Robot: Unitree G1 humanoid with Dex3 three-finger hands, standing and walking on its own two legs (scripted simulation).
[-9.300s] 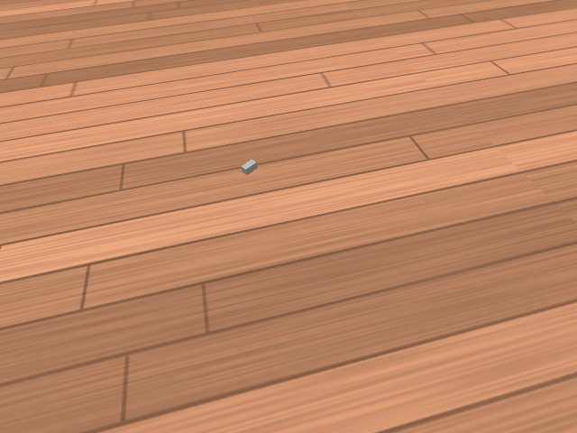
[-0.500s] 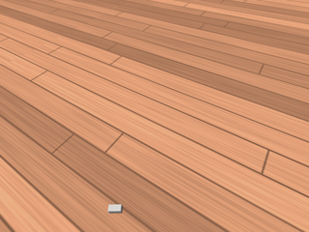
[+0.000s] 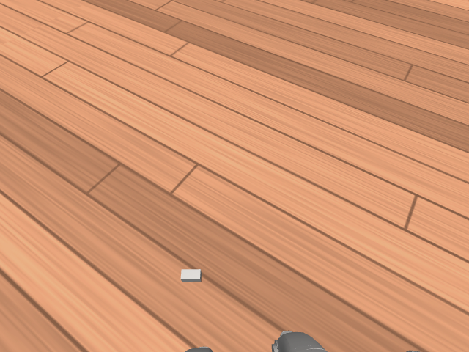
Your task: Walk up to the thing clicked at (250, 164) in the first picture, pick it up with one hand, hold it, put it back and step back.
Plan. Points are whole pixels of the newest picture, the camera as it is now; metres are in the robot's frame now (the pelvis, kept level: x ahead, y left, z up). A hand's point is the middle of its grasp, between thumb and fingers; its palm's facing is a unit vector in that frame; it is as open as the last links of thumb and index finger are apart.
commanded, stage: walk up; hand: left
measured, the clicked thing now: (191, 275) +0.45 +0.20 -0.74
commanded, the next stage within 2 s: none
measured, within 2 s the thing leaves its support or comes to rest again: neither
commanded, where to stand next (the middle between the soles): +0.06 -0.04 m, yaw -1 degrees
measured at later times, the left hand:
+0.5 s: hand out of the picture +0.10 +0.22 -0.14, palm faces -0.10 -0.94 -0.32, open 7.4 cm
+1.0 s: hand out of the picture +0.13 +0.21 -0.13, palm faces -0.09 -0.94 -0.34, open 7.4 cm
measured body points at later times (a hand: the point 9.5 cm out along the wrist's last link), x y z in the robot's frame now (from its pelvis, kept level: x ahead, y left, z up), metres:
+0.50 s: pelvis -0.01 -0.02 +0.01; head -0.01 -0.02 +0.46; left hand +0.11 +0.27 -0.11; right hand +0.03 -0.34 -0.11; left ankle +0.02 +0.10 -0.73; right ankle -0.03 -0.13 -0.73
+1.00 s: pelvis +0.01 -0.03 +0.02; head +0.02 -0.03 +0.47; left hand +0.14 +0.26 -0.11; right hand +0.07 -0.34 -0.11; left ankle +0.02 +0.10 -0.73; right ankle -0.03 -0.13 -0.73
